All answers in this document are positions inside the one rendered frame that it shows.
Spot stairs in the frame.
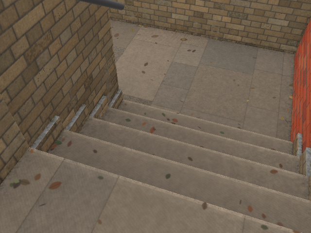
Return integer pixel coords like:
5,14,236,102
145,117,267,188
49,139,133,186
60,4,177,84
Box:
48,99,311,233

